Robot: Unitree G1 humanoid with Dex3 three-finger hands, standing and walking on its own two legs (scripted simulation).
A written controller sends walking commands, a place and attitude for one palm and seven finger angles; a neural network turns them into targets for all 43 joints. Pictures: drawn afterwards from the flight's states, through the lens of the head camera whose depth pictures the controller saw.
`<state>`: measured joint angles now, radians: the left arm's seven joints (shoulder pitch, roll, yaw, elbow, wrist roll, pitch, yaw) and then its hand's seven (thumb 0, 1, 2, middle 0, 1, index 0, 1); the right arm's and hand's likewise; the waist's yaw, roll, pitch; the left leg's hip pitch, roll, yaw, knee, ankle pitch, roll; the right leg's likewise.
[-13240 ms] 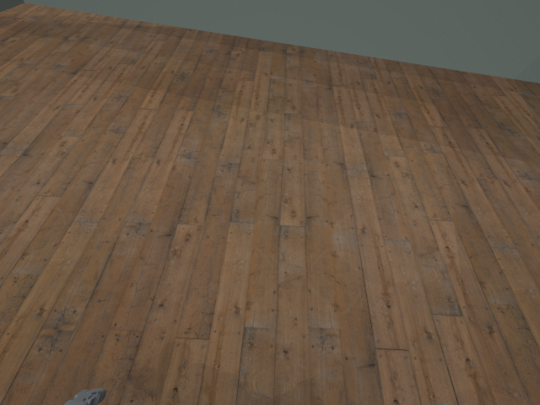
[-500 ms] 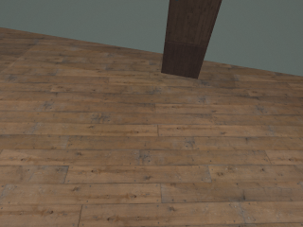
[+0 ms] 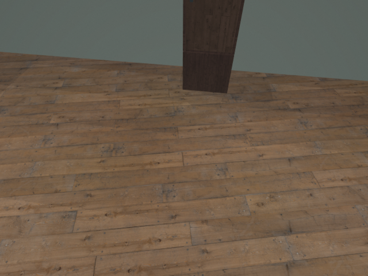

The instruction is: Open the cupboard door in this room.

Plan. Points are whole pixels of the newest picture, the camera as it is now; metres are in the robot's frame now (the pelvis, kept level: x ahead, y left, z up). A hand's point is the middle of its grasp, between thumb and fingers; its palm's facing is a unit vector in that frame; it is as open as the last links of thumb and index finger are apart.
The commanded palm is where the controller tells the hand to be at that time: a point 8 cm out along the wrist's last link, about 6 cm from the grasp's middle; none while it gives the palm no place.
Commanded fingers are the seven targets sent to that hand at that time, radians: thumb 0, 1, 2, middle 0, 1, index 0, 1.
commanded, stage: stand and wait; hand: left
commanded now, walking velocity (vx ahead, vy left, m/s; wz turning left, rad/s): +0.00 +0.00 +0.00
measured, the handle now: out of the picture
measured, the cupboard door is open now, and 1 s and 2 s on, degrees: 0 0 0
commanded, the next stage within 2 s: turn or walk to find it in 0.08 s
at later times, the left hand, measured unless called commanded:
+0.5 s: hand out of the picture +0.00 +0.21 -0.19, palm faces +0.15 -0.97 -0.20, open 7.4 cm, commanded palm none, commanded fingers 0.00 0.90 0.90 -0.20 -0.30 -0.20 -0.30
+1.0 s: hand out of the picture -0.02 +0.17 -0.15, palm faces +0.33 -0.90 -0.28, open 7.4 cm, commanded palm none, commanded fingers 0.00 0.90 0.90 -0.20 -0.30 -0.20 -0.30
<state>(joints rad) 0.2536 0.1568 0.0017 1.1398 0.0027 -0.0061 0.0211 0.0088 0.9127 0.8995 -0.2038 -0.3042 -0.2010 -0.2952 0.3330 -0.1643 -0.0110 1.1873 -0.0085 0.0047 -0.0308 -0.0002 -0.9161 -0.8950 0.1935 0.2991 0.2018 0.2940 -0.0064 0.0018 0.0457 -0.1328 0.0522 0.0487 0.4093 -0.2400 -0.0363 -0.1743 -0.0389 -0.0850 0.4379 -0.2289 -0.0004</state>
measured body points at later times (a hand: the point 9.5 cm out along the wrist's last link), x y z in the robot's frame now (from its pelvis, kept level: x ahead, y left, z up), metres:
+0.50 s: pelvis -0.01 +0.02 -0.01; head +0.02 +0.04 +0.44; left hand +0.00 +0.26 -0.18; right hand +0.03 -0.20 -0.16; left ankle -0.01 +0.14 -0.74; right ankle -0.02 -0.11 -0.72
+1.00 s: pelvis -0.01 -0.03 +0.00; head +0.03 -0.06 +0.45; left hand -0.03 +0.21 -0.13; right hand +0.13 -0.27 -0.17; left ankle -0.09 +0.12 -0.66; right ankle -0.01 -0.13 -0.74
